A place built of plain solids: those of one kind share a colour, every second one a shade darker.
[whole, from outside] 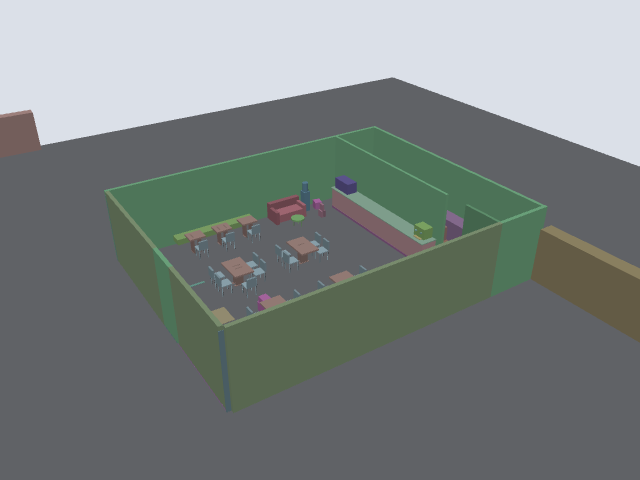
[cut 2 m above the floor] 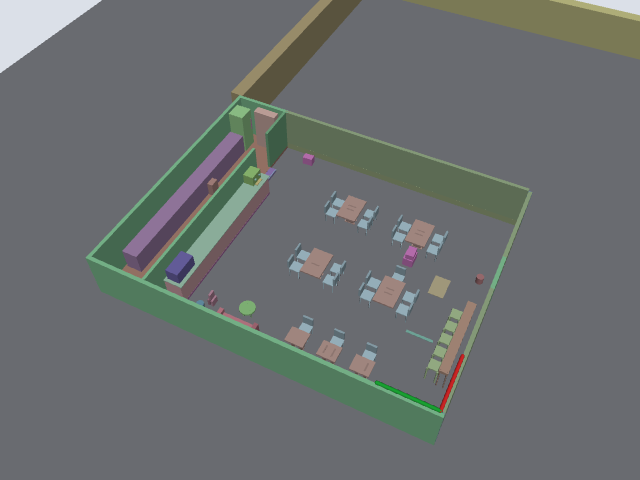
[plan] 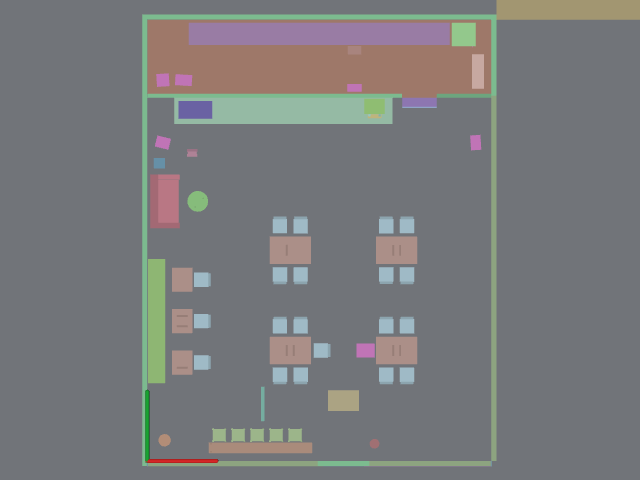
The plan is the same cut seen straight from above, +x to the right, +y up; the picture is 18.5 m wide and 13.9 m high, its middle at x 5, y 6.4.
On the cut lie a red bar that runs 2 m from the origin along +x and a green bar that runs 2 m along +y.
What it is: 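A corner cafe of the 2010s to 2020s; 10.0 x 12.8 m, ceiling 3.1 m, a street door 0.95 x 2.1 m in the glazed front; tables 0.75 m, chairs 0.45 m, bar tops 1.06 m, a counter 1.0 m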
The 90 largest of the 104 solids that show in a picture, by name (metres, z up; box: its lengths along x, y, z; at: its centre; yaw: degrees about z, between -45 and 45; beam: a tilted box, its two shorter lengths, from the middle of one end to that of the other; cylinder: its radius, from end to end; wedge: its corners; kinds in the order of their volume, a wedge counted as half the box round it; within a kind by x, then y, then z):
{
 "street_hedge_side_1": {"box": [0.6, 29.38, 2.25], "at": [24.58, -1.91, 1.07]},
 "street_hedge_1": {"box": [0.6, 16.6, 2.25], "at": [-14.62, -8.3, 1.07]},
 "street_hedge_back_1": {"box": [14.77, 0.6, 2.25], "at": [17.5, 13.08, 1.07]},
 "wall_1": {"box": [0.15, 13.08, 3.16], "at": [-0.07, 6.39, 1.53]},
 "wall_2": {"box": [7.38, 0.12, 3.16], "at": [3.69, 10.58, 1.53]},
 "wall_3": {"box": [10.26, 0.15, 3.16], "at": [4.98, 12.86, 1.53]},
 "wall_4": {"box": [1.5, 0.15, 3.16], "at": [5.68, -0.07, 1.53]},
 "wall_5": {"box": [1.58, 0.12, 3.16], "at": [9.17, 10.58, 1.53]},
 "wall_6": {"box": [0.15, 2.5, 3.16], "at": [10.04, 11.68, 1.53]},
 "window_wall_1": {"box": [5.08, 0.15, 3.16], "at": [2.54, -0.07, 1.53]},
 "window_wall_2": {"box": [3.68, 0.15, 3.16], "at": [8.12, -0.07, 1.53]},
 "window_wall_3": {"box": [0.15, 10.58, 3.16], "at": [10.04, 5.29, 1.53]},
 "back_worktop_1": {"box": [7.56, 0.65, 0.95], "at": [4.98, 12.37, 0.55]},
 "counter_1": {"box": [6.28, 0.7, 1.05], "at": [3.94, 10.17, 0.47]},
 "zone_back_1": {"box": [9.96, 2.26, 0.17], "at": [4.98, 11.65, 0.04]},
 "back_fridge_1": {"box": [0.7, 0.68, 1.9], "at": [9.16, 12.35, 1.02]},
 "sofa_1": {"box": [0.24, 1.56, 0.83], "at": [0.2, 7.52, 0.36]},
 "sofa_2": {"box": [0.86, 0.16, 0.65], "at": [0.51, 6.82, 0.28]},
 "sofa_3": {"box": [0.86, 0.16, 0.65], "at": [0.51, 8.22, 0.28]},
 "sofa_4": {"box": [0.65, 1.24, 0.37], "at": [0.58, 7.52, 0.24]},
 "shelf_1": {"box": [0.35, 1.0, 1.95], "at": [9.57, 11.28, 1.04]},
 "bench_upholstered_1": {"box": [0.5, 3.6, 0.25], "at": [0.27, 4.05, 0.33]},
 "meeting_table_1": {"box": [0.32, 0.06, 0.8], "at": [1.01, 2.7, 0.35]},
 "meeting_table_2": {"box": [0.6, 0.7, 0.07], "at": [1.01, 2.85, 0.71]},
 "meeting_table_3": {"box": [0.32, 0.06, 0.8], "at": [1.01, 3.9, 0.35]},
 "meeting_table_4": {"box": [0.6, 0.7, 0.07], "at": [1.01, 4.05, 0.71]},
 "meeting_table_5": {"box": [0.32, 0.06, 0.8], "at": [1.01, 5.1, 0.35]},
 "meeting_table_6": {"box": [0.6, 0.7, 0.07], "at": [1.01, 5.25, 0.71]},
 "meeting_table_7": {"box": [1.2, 0.8, 0.07], "at": [4.14, 3.2, 0.71]},
 "meeting_table_8": {"box": [1.2, 0.8, 0.07], "at": [4.14, 6.1, 0.71]},
 "meeting_table_9": {"box": [0.06, 0.32, 0.8], "at": [4.24, 3.2, 0.35]},
 "meeting_table_10": {"box": [0.06, 0.32, 0.8], "at": [4.24, 6.1, 0.35]},
 "meeting_table_11": {"box": [1.2, 0.8, 0.07], "at": [7.22, 3.2, 0.71]},
 "meeting_table_12": {"box": [1.2, 0.8, 0.07], "at": [7.22, 6.1, 0.71]},
 "box_cardboard_1": {"box": [0.41, 0.33, 0.4], "at": [0.45, 9.22, 0.15], "yaw": -13.6},
 "box_cardboard_2": {"box": [0.36, 0.37, 0.26], "at": [0.45, 11.03, 0.2], "yaw": 3.6},
 "box_cardboard_3": {"box": [0.49, 0.32, 0.26], "at": [1.05, 11.03, 0.2], "yaw": -3.2},
 "box_cardboard_4": {"box": [0.43, 0.23, 0.4], "at": [6.0, 10.8, 0.27]},
 "box_cardboard_5": {"box": [0.53, 0.4, 0.43], "at": [6.32, 3.2, 0.16]},
 "box_cardboard_6": {"box": [0.47, 0.32, 0.23], "at": [6.33, 3.19, 0.49], "yaw": 2.9},
 "box_cardboard_7": {"box": [0.3, 0.44, 0.41], "at": [9.51, 9.22, 0.16], "yaw": 3.5},
 "side_chair_1": {"box": [0.42, 0.42, 0.04], "at": [1.56, 2.85, 0.43]},
 "side_chair_2": {"box": [0.42, 0.42, 0.04], "at": [1.56, 4.05, 0.43]},
 "side_chair_3": {"box": [0.42, 0.42, 0.04], "at": [1.56, 5.25, 0.43]},
 "side_chair_4": {"box": [0.08, 0.38, 0.38], "at": [1.8, 2.85, 0.65]},
 "side_chair_5": {"box": [0.08, 0.38, 0.38], "at": [1.8, 4.05, 0.65]},
 "side_chair_6": {"box": [0.08, 0.38, 0.38], "at": [1.8, 5.25, 0.65]},
 "side_chair_7": {"box": [0.38, 0.08, 0.38], "at": [3.84, 2.26, 0.65]},
 "side_chair_8": {"box": [0.42, 0.42, 0.04], "at": [3.84, 2.5, 0.43]},
 "side_chair_9": {"box": [0.42, 0.42, 0.04], "at": [3.84, 3.9, 0.43]},
 "side_chair_10": {"box": [0.38, 0.08, 0.38], "at": [3.84, 4.14, 0.65]},
 "side_chair_11": {"box": [0.38, 0.08, 0.38], "at": [3.84, 5.16, 0.65]},
 "side_chair_12": {"box": [0.38, 0.08, 0.38], "at": [3.84, 7.04, 0.65]},
 "side_chair_13": {"box": [0.38, 0.08, 0.38], "at": [4.44, 2.26, 0.65]},
 "side_chair_14": {"box": [0.42, 0.42, 0.04], "at": [4.44, 2.5, 0.43]},
 "side_chair_15": {"box": [0.38, 0.08, 0.38], "at": [4.44, 4.14, 0.65]},
 "side_chair_16": {"box": [0.38, 0.08, 0.38], "at": [4.44, 5.16, 0.65]},
 "side_chair_17": {"box": [0.38, 0.08, 0.38], "at": [4.44, 7.04, 0.65]},
 "side_chair_18": {"box": [0.08, 0.38, 0.38], "at": [5.26, 3.2, 0.65]},
 "side_chair_19": {"box": [0.38, 0.08, 0.38], "at": [6.92, 2.26, 0.65]},
 "side_chair_20": {"box": [0.38, 0.08, 0.38], "at": [6.92, 4.14, 0.65]},
 "side_chair_21": {"box": [0.38, 0.08, 0.38], "at": [6.92, 5.16, 0.65]},
 "side_chair_22": {"box": [0.38, 0.08, 0.38], "at": [6.92, 7.04, 0.65]},
 "side_chair_23": {"box": [0.38, 0.08, 0.38], "at": [7.52, 4.14, 0.65]},
 "side_chair_24": {"box": [0.38, 0.08, 0.38], "at": [7.52, 5.16, 0.65]},
 "side_chair_25": {"box": [0.38, 0.08, 0.38], "at": [7.52, 7.04, 0.65]},
 "display_1": {"box": [0.98, 0.52, 0.5], "at": [1.39, 10.17, 1.29]},
 "counter_top_1": {"box": [6.32, 0.78, 0.04], "at": [3.94, 10.15, 1.02]},
 "stallriser_side_1": {"box": [0.05, 10.58, 0.35], "at": [9.98, 5.29, 0.12]},
 "water_cooler_1": {"box": [0.33, 0.31, 1.03], "at": [0.35, 8.62, 0.47]},
 "water_cooler_2": {"cylinder": 0.14, "from": [0.35, 8.62, 0.98], "to": [0.35, 8.62, 1.4]},
 "console_table_1": {"box": [3.0, 0.32, 0.13], "at": [3.28, 0.38, 0.99]},
 "coffee_machine_1": {"box": [0.6, 0.45, 0.45], "at": [6.58, 10.27, 1.26]},
 "suitcase_1": {"box": [0.4, 0.25, 0.67], "at": [6.0, 11.89, 0.4]},
 "front_foot_1": {"box": [3.68, 0.15, 0.12], "at": [8.12, -0.07, 0.01]},
 "back_step_1": {"box": [1.0, 0.3, 0.17], "at": [7.88, 10.37, 0.04]},
 "bar_stool_1": {"box": [0.38, 0.36, 0.06], "at": [2.08, 0.75, 0.73]},
 "bar_stool_2": {"box": [0.38, 0.36, 0.06], "at": [2.63, 0.75, 0.73]},
 "bar_stool_3": {"box": [0.38, 0.36, 0.06], "at": [3.18, 0.75, 0.73]},
 "bar_stool_4": {"box": [0.38, 0.36, 0.06], "at": [3.73, 0.75, 0.73]},
 "bar_stool_5": {"box": [0.38, 0.36, 0.06], "at": [4.28, 0.75, 0.73]},
 "plant_pot_1": {"cylinder": 0.18, "from": [0.5, 0.6, 0.0], "to": [0.5, 0.6, 0.38]},
 "door_mat_1": {"box": [0.9, 0.6, 0.07], "at": [5.68, 1.75, -0.02]},
 "front_corner_1": {"box": [0.04, 0.17, 3.01], "at": [9.96, -0.07, 1.46]},
 "coffee_table_1": {"cylinder": 0.3, "from": [1.46, 7.52, 0.33], "to": [1.46, 7.52, 0.4]},
 "bin_waste_1": {"cylinder": 0.14, "from": [6.58, 0.5, 0.0], "to": [6.58, 0.5, 0.31]},
 "wet_floor_sign_1": {"box": [0.3, 0.08, 0.36], "at": [1.3, 8.85, 0.13]},
 "wet_floor_sign_2": {"box": [0.26, 0.09, 0.31], "at": [1.3, 8.92, 0.47]},
 "counter_kick_1": {"box": [6.28, 0.012, 0.15], "at": [3.94, 9.81, 0.03]},
 "cable_protector_1": {"box": [0.1, 1.0, 0.07], "at": [3.34, 1.65, -0.01]}
}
